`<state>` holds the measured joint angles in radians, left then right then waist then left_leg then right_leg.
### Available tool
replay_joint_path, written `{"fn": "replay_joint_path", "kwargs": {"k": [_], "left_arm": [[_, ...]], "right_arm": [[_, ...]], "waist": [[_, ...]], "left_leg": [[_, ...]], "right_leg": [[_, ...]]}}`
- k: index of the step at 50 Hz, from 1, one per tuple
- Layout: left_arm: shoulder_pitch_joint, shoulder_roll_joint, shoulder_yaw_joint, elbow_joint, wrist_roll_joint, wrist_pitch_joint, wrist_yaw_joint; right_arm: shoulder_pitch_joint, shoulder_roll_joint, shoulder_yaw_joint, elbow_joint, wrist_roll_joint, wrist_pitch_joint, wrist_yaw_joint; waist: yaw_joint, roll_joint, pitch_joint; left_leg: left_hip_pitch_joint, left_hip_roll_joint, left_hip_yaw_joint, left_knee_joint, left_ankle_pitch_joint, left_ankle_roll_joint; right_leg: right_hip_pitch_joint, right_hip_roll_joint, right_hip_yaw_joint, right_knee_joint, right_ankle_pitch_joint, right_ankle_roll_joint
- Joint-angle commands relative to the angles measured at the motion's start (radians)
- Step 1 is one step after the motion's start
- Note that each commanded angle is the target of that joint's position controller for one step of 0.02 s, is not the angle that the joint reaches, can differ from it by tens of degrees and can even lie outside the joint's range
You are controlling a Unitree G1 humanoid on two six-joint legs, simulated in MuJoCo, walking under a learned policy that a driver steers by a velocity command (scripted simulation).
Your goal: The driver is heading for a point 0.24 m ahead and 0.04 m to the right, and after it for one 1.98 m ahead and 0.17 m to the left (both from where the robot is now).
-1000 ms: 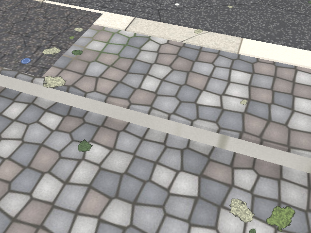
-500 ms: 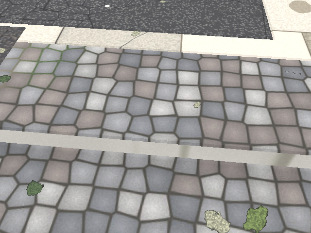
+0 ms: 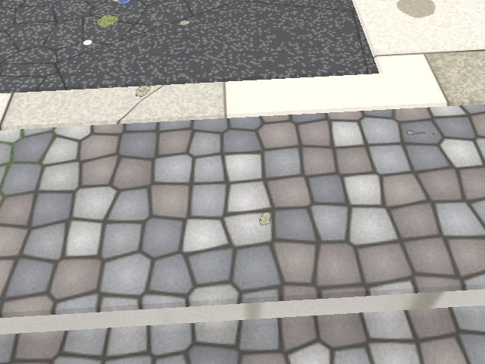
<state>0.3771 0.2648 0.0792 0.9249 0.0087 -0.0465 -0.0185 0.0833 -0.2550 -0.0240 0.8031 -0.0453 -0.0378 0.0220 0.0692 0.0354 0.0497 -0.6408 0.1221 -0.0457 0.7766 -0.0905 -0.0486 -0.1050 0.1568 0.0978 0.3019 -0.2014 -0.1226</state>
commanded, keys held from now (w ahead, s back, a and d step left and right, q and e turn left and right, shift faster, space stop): w+e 0.52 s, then w+q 0.48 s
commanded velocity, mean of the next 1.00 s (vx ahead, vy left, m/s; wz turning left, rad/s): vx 0.50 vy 0.00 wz -0.27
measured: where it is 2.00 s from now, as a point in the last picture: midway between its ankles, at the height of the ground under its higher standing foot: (289, 158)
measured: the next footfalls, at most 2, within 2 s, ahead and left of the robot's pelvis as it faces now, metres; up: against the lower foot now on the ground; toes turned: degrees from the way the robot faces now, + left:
left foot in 0.18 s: +0.28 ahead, +0.14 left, +0.00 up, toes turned -8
right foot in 0.66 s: +0.43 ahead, -0.14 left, +0.00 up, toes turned -23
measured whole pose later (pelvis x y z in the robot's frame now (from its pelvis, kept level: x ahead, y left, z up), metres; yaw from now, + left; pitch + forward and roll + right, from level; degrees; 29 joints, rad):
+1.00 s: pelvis +0.48 -0.07 +0.00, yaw -13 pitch +2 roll +0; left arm 0.53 0.19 0.01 1.06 0.04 -0.10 0.00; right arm 0.16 -0.15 -0.01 0.72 -0.02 0.04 -0.02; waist -0.02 0.02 -0.02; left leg -1.16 0.00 0.01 2.00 -0.37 0.10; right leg -0.10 0.01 -0.19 0.38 -0.33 -0.06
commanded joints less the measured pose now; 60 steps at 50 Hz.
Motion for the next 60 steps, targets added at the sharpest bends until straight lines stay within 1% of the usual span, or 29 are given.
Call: {"fn": "replay_joint_path", "kwargs": {"k": [1, 5, 8, 9, 10, 11, 12, 14, 18, 22, 27, 30, 32, 33, 34, 35, 36, 37, 38, 39, 41, 46, 50, 52, 54, 56, 57, 59, 60], "left_arm": [[0.052, 0.159, 0.033, -0.046, 0.003, -0.01, 0.01], [0.051, 0.175, 0.034, -0.055, 0.014, -0.011, 0.024], [-0.012, 0.188, 0.035, -0.074, 0.004, -0.025, 0.016], [-0.021, 0.122, 0.015, -0.105, -0.012, -0.037, 0.01], [0.082, 0.036, -0.004, -0.138, -0.041, -0.033, 0.013], [0.079, 0.119, 0.002, -0.108, -0.002, -0.013, 0.024], [0.016, 0.137, 0.008, -0.1, 0.011, -0.005, 0.016], [-0.052, 0.11, 0.006, -0.113, 0.024, 0.006, -0.003], [-0.106, 0.071, -0.006, -0.145, 0.03, 0.035, -0.031], [-0.257, 0.055, -0.023, -0.213, 0.032, 0.037, -0.052], [-0.379, 0.03, -0.047, -0.257, 0.032, 0.031, -0.063], [-0.315, 0.033, -0.05, -0.231, 0.046, 0.03, -0.034], [-0.076, 0.068, -0.034, -0.143, 0.062, 0.002, -0.019], [0.038, 0.14, -0.014, -0.116, 0.08, -0.007, -0.006], [0.058, 0.263, 0.009, -0.125, 0.074, -0.003, 0.007], [0.094, 0.255, 0.027, -0.115, 0.03, 0.006, 0.015], [0.007, 0.191, 0.005, -0.11, 0.027, 0.003, 0.019], [-0.051, 0.117, -0.016, -0.11, 0.025, -0.003, 0.014], [-0.065, 0.09, -0.027, -0.106, 0.026, -0.011, 0.013], [-0.086, 0.062, -0.036, -0.103, 0.016, -0.02, 0.015], [-0.025, 0.053, -0.035, -0.062, 0.018, -0.043, 0.008], [0.123, 0.002, -0.057, 0.055, 0.031, -0.066, 0.007], [0.134, 0.009, -0.076, 0.104, 0.021, -0.07, 0.034], [0.138, 0.055, -0.073, 0.098, 0.015, -0.068, 0.055], [0.147, 0.057, -0.079, 0.089, -0.015, -0.065, 0.068], [0.174, 0.085, -0.075, 0.079, -0.031, -0.054, 0.076], [0.16, 0.131, -0.059, 0.061, -0.019, -0.042, 0.083], [0.104, 0.198, -0.024, 0.001, -0.006, -0.023, 0.06], [0.037, 0.219, -0.026, -0.049, -0.016, -0.032, 0.057]], "right_arm": [[-0.126, -0.075, -0.012, -0.1, 0.01, -0.017, 0.005], [-0.124, -0.097, -0.012, -0.126, 0.018, -0.033, 0.002], [0.127, -0.164, -0.039, -0.065, 0.013, -0.058, -0.026], [0.278, -0.237, -0.056, -0.06, -0.01, -0.067, -0.046], [0.296, -0.328, -0.078, -0.06, -0.024, -0.05, -0.05], [0.242, -0.253, -0.074, -0.06, -0.011, -0.033, -0.045], [0.185, -0.159, -0.051, -0.078, 0.0, -0.032, -0.039], [0.149, -0.099, -0.032, -0.07, 0.005, -0.037, -0.036], [0.208, -0.105, -0.036, -0.029, 0.02, -0.068, -0.025], [0.241, -0.11, -0.04, -0.009, 0.02, -0.069, -0.023], [0.254, -0.139, -0.047, 0.006, 0.022, -0.064, -0.025], [0.322, -0.146, -0.041, 0.046, 0.024, -0.049, -0.024], [0.299, -0.153, -0.036, 0.051, 0.041, -0.034, -0.021], [0.303, -0.105, -0.02, 0.025, 0.055, -0.035, -0.015], [0.419, 0.017, 0.006, -0.008, 0.073, -0.027, -0.005], [0.338, -0.103, -0.027, 0.017, 0.051, -0.007, -0.025], [0.286, -0.087, -0.028, -0.004, 0.045, -0.008, -0.021], [0.277, -0.082, -0.029, 0.001, 0.038, -0.01, -0.015], [0.285, -0.073, -0.035, 0.016, 0.03, 0.003, -0.011], [0.319, -0.059, -0.035, 0.028, 0.018, 0.018, -0.003], [0.309, 0.002, -0.034, 0.022, 0.023, 0.043, -0.007], [0.04, 0.118, 0.006, -0.123, 0.028, 0.056, -0.045], [-0.136, 0.145, 0.051, -0.262, 0.016, 0.058, -0.039], [-0.125, 0.099, 0.05, -0.274, 0.007, 0.071, -0.022], [-0.099, 0.097, 0.054, -0.251, 0.019, 0.072, -0.011], [-0.085, 0.111, 0.063, -0.239, 0.035, 0.071, -0.011], [-0.028, 0.093, 0.056, -0.222, 0.034, 0.069, -0.01], [0.19, -0.004, 0.016, -0.178, 0.026, 0.051, 0.003], [0.184, -0.187, -0.061, -0.238, 0.1, 0.025, 0.022]], "waist": [[0.02, -0.082, -0.005], [0.0, -0.111, -0.024], [-0.13, -0.066, -0.131], [-0.19, 0.032, -0.269], [-0.134, 0.279, -0.352], [-0.101, 0.151, -0.267], [-0.101, 0.028, -0.145], [-0.085, 0.036, -0.051], [-0.066, 0.071, -0.054], [-0.084, 0.065, -0.022], [-0.098, 0.062, -0.007], [-0.079, 0.09, -0.067], [0.043, 0.029, -0.162], [0.083, -0.067, -0.262], [0.011, -0.288, -0.38], [0.081, -0.099, -0.362], [0.023, -0.121, -0.191], [-0.013, -0.1, -0.085], [-0.034, -0.13, -0.045], [-0.069, -0.126, -0.027], [-0.077, -0.137, -0.033], [-0.073, -0.103, 0.053], [-0.126, -0.05, 0.086], [-0.124, -0.061, 0.057], [-0.109, -0.061, 0.019], [-0.119, -0.1, -0.075], [-0.148, -0.165, -0.137], [-0.233, -0.285, -0.315], [-0.305, -0.212, -0.376]], "left_leg": [[0.005, -0.052, 0.03, -0.104, 0.068, -0.006], [0.132, -0.098, 0.02, -0.223, 0.004, 0.019], [0.529, -0.113, 0.018, -0.364, -0.043, 0.073], [0.751, 0.099, -0.178, -0.398, -0.212, 0.123], [0.958, 0.342, -0.595, -0.498, -0.27, 0.237], [0.857, 0.33, -0.661, -0.515, -0.428, 0.249], [0.729, 0.273, -0.508, -0.534, -0.429, 0.223], [0.593, 0.179, -0.248, -0.568, -0.141, 0.182], [0.574, 0.144, -0.048, -0.576, 0.193, 0.181], [0.576, 0.141, 0.076, -0.599, 0.281, 0.196], [0.546, 0.116, 0.198, -0.565, 0.4, 0.152], [0.604, 0.139, 0.197, -0.425, 0.717, 0.163], [0.534, 0.084, 0.221, -0.109, 0.704, 0.15], [0.33, 0.032, 0.206, 0.156, 0.271, 0.121], [0.038, -0.124, 0.156, 0.524, -0.519, 0.082], [0.0, -0.118, -0.004, 0.644, -0.432, 0.093], [-0.061, -0.081, -0.002, 0.66, -0.367, 0.1], [-0.068, -0.049, 0.019, 0.628, -0.313, 0.102], [-0.08, -0.051, 0.037, 0.692, -0.284, 0.098], [-0.056, -0.041, 0.025, 0.709, -0.236, 0.091], [-0.144, -0.076, 0.051, 0.958, -0.255, 0.099], [-0.675, -0.104, -0.003, 1.38, -0.313, 0.152], [-0.663, -0.097, 0.029, 1.123, -0.262, 0.16], [-0.548, -0.081, 0.128, 0.92, -0.27, 0.143], [-0.378, -0.065, 0.217, 0.708, -0.313, 0.172], [-0.135, -0.147, 0.336, 0.524, -0.352, 0.221], [-0.051, -0.193, 0.347, 0.449, -0.391, 0.233], [0.204, -0.269, 0.216, 0.236, -0.488, 0.299], [0.55, -0.099, -0.2, -0.089, -0.289, 0.358]], "right_leg": [[0.022, -0.261, 0.236, -0.08, 0.215, -0.12], [0.059, -0.274, 0.272, 0.025, 0.391, -0.079], [-0.041, -0.19, 0.241, 0.299, 0.511, -0.014], [-0.153, -0.13, 0.167, 0.549, 0.319, 0.014], [-0.456, 0.019, 0.034, 0.776, -0.324, 0.045], [-0.546, -0.086, 0.022, 0.882, -0.32, 0.033], [-0.536, -0.128, 0.022, 0.885, -0.225, 0.034], [-0.497, -0.179, -0.005, 0.831, -0.133, 0.056], [-0.523, -0.197, -0.041, 0.84, -0.063, 0.079], [-0.587, -0.214, -0.076, 0.711, 0.042, 0.1], [-0.411, -0.184, -0.161, 0.399, 0.114, 0.073], [-0.256, -0.112, -0.188, 0.338, 0.012, 0.022], [0.038, -0.08, -0.198, 0.144, 0.096, -0.011], [0.289, -0.285, 0.0, 0.128, 0.17, -0.034], [0.498, -0.638, 0.437, 0.109, 0.48, -0.175], [0.379, -0.582, 0.372, 0.075, 0.323, -0.189], [0.233, -0.528, 0.254, 0.026, 0.148, -0.155], [0.103, -0.473, 0.187, -0.032, 0.044, -0.101], [0.049, -0.442, 0.145, -0.055, 0.031, -0.067], [-0.029, -0.411, 0.09, -0.085, 0.007, -0.042], [-0.061, -0.424, 0.065, -0.101, -0.033, -0.054], [-0.01, -0.475, 0.016, -0.119, -0.197, -0.045], [-0.118, -0.417, -0.109, -0.183, -0.122, 0.026], [-0.092, -0.394, -0.181, -0.248, 0.093, -0.006], [-0.004, -0.378, -0.282, -0.252, 0.47, -0.025], [0.084, -0.393, -0.348, -0.121, 1.245, -0.01], [0.154, -0.426, -0.346, 0.011, 1.529, -0.004], [0.226, -0.462, -0.328, 0.46, 1.647, 0.003], [-0.068, -0.387, -0.229, 0.744, 1.144, 0.046]]}}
